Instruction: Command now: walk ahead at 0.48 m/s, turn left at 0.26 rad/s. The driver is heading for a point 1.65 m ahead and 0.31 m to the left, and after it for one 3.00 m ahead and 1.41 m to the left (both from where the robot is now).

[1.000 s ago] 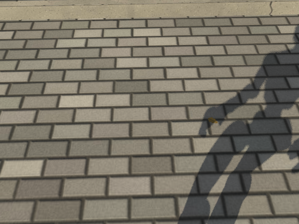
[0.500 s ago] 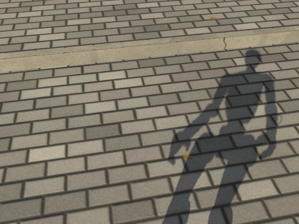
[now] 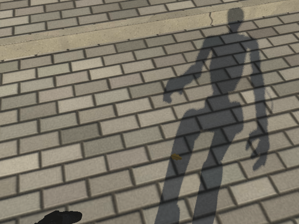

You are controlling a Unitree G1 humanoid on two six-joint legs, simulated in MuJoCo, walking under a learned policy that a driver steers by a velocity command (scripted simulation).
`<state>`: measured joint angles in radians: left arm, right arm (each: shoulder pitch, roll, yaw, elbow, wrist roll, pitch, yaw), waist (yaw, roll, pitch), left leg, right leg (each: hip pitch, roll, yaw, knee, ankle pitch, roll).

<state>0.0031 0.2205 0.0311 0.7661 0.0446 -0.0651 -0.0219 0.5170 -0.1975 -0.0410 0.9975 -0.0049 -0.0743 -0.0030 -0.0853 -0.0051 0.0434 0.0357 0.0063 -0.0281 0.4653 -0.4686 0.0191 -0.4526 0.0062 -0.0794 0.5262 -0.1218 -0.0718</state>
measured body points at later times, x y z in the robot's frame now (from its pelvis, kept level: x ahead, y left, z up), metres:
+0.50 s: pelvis +0.26 +0.02 +0.00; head +0.30 +0.04 +0.45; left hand +0.16 +0.25 -0.15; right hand +0.51 -0.15 -0.11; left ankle +0.36 +0.11 -0.72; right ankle +0.10 -0.09 -0.72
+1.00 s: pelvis +0.53 +0.10 +0.01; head +0.55 +0.12 +0.46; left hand +0.61 +0.38 -0.11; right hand +0.57 -0.16 -0.12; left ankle +0.36 +0.10 -0.72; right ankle +0.73 +0.05 -0.69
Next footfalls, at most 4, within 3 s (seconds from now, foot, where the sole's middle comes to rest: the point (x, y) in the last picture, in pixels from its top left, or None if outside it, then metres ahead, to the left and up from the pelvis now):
0.52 left None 0.40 0.12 -0.76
1.08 right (125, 157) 0.77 0.08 -0.76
1.60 left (69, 127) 0.97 0.37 -0.76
2.14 right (102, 84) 1.26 0.20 -0.76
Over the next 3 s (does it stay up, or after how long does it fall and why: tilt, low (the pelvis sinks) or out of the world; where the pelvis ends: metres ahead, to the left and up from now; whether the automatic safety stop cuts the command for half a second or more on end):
stays up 1.26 0.29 0.02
